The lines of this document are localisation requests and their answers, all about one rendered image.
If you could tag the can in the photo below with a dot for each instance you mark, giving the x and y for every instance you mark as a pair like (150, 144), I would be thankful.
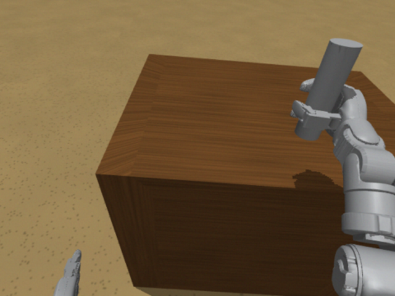
(337, 63)

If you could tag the left robot hand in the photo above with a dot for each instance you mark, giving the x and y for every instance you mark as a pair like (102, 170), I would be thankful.
(68, 285)

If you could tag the right robot hand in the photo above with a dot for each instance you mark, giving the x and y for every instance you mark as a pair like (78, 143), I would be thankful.
(350, 104)

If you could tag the right robot arm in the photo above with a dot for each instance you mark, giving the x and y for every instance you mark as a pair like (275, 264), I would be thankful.
(369, 200)

